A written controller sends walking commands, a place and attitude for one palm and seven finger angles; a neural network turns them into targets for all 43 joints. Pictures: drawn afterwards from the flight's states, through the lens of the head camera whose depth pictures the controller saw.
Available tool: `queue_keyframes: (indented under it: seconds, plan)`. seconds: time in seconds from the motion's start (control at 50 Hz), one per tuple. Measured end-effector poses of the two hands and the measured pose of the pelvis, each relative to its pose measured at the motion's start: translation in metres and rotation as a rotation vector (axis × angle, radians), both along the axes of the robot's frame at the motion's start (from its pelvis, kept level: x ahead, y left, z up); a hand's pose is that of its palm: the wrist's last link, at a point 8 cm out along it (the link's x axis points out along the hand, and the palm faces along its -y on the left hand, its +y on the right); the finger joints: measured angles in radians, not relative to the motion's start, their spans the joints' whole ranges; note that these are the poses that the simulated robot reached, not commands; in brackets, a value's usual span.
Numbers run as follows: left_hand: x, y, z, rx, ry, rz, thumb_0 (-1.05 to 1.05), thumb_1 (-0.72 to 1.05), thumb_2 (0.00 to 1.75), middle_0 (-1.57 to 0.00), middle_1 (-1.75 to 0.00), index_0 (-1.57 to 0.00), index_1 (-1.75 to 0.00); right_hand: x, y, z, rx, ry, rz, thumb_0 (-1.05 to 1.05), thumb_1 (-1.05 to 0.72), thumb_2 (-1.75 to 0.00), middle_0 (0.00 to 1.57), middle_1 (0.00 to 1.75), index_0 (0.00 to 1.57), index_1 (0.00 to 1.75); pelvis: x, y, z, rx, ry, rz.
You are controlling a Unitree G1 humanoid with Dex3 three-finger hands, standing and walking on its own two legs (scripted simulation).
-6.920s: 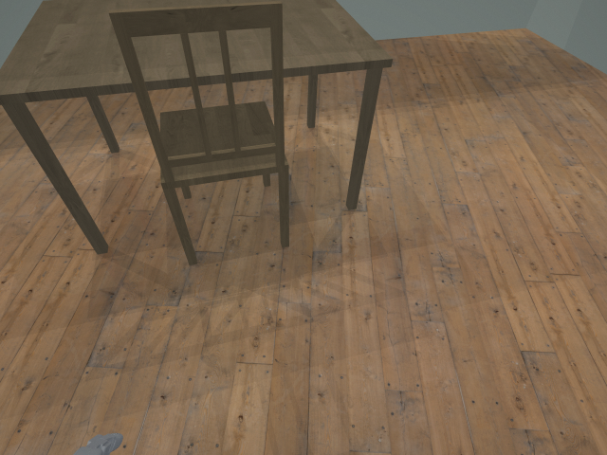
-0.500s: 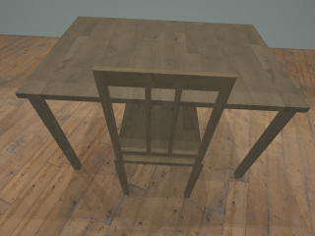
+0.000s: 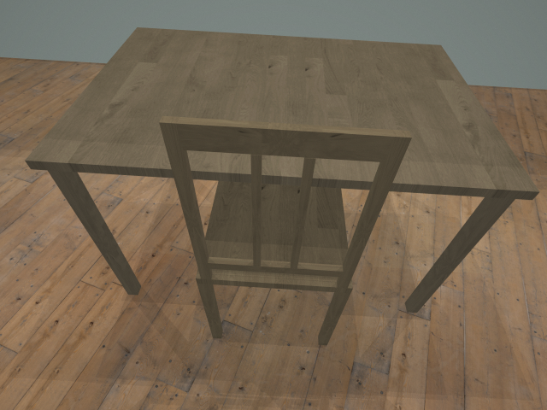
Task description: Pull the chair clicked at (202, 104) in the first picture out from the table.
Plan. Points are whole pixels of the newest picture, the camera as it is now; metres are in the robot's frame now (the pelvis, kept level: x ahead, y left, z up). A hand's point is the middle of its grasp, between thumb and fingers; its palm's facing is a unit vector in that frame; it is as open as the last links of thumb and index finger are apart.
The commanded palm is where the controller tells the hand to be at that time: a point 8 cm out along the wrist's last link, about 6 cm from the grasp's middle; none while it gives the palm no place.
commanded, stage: look again from close up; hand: left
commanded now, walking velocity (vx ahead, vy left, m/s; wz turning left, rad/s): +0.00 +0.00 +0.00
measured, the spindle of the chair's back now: (256, 217) +0.49 +0.07 -0.06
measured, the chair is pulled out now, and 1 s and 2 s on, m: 0.00 0.00 0.00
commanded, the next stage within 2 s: shuffle to correct the standing spot in 0.24 s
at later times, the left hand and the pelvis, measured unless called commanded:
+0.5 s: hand out of the picture -0.03 +0.14 -0.18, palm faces +0.03 -0.99 -0.13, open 7.4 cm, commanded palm none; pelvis +0.00 +0.00 +0.00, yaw +0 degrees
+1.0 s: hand out of the picture +0.06 +0.07 -0.19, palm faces +0.05 -0.98 -0.17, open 7.3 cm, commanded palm none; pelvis +0.05 -0.10 -0.01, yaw +1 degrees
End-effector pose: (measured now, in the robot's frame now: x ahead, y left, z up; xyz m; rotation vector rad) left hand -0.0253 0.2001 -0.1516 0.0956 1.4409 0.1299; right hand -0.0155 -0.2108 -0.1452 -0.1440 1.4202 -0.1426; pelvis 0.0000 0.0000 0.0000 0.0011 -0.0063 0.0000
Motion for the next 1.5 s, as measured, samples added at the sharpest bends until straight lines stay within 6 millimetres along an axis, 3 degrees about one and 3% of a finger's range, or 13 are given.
queue_keyframes:
  seconds: [0.42,0.58,0.66,0.78,0.88,1.0,1.12,1.22,1.34,1.5]
  plan:
    - [-0.002,-0.003,-0.001,-0.005,0.0,0.005,0.0,0.91,0.9,-0.2,-0.3,-0.2,-0.3,-0.001,0.0,0.0,0.0,-0.003,-0.003,0.01,-0.91,-0.9,0.2,0.3,0.2,0.3,0.002,-0.002,0.0,0.0,-0.004,0.0]
    - [-0.003,-0.009,-0.005,-0.011,0.048,-0.014,0.0,0.91,0.9,-0.2,-0.3,-0.2,-0.3,-0.008,-0.005,-0.002,-0.004,0.025,-0.039,0.01,-0.91,-0.9,0.2,0.3,0.2,0.3,0.008,-0.011,-0.004,0.023,0.012,-0.01]
    - [0.009,-0.014,-0.002,0.004,0.057,-0.024,0.0,0.91,0.9,-0.2,-0.3,-0.2,-0.3,-0.016,-0.016,-0.003,-0.006,0.054,-0.057,0.01,-0.91,-0.9,0.2,0.3,0.2,0.3,0.012,-0.022,-0.004,0.025,0.022,-0.008]
    - [0.046,-0.029,0.003,0.038,-0.01,-0.022,0.01,0.92,0.9,-0.2,-0.3,-0.2,-0.3,-0.02,-0.046,-0.002,-0.002,0.108,-0.065,0.01,-0.91,-0.9,0.2,0.3,0.2,0.3,0.024,-0.05,-0.003,0.008,0.018,0.001]
    - [0.071,-0.051,-0.006,0.062,-0.066,-0.024,0.01,0.92,0.9,-0.2,-0.3,-0.2,-0.3,-0.002,-0.085,-0.013,-0.01,0.112,-0.07,0.01,-0.91,-0.9,0.2,0.3,0.2,0.3,0.039,-0.081,-0.015,0.004,0.011,0.0]
    - [0.08,-0.08,-0.014,0.028,-0.066,0.01,0.0,0.92,0.9,-0.2,-0.3,-0.2,-0.3,0.054,-0.121,-0.004,-0.072,0.022,-0.02,0.01,-0.91,-0.9,0.2,0.3,0.2,0.3,0.052,-0.099,-0.013,-0.01,0.006,0.014]
    - [0.081,-0.1,-0.013,-0.003,-0.033,0.014,0.01,0.94,0.9,-0.2,-0.3,-0.2,-0.3,0.111,-0.123,0.005,-0.065,-0.115,0.01,0.01,-0.91,-0.9,0.2,0.3,0.2,0.3,0.07,-0.109,-0.007,0.001,-0.005,-0.001]
    - [0.081,-0.097,-0.002,0.035,-0.043,0.023,0.02,0.94,0.9,-0.21,-0.3,-0.2,-0.3,0.141,-0.124,0.003,-0.038,-0.166,0.035,0.01,-0.93,-0.9,0.2,0.3,0.2,0.3,0.069,-0.112,-0.005,0.008,0.003,0.01]
    - [0.077,-0.082,0.008,0.102,-0.07,0.024,0.01,0.92,0.9,-0.21,-0.3,-0.2,-0.3,0.149,-0.122,-0.003,0.005,-0.182,0.058,0.01,-0.92,-0.9,0.2,0.3,0.2,0.3,0.057,-0.114,-0.005,0.014,-0.002,0.023]
    - [0.077,-0.072,0.014,0.116,-0.108,0.003,0.0,0.91,0.9,-0.2,-0.3,-0.2,-0.3,0.118,-0.126,0.0,0.004,-0.153,0.053,0.0,-0.92,-0.9,0.2,0.3,0.2,0.3,0.043,-0.114,-0.002,0.018,-0.011,0.021]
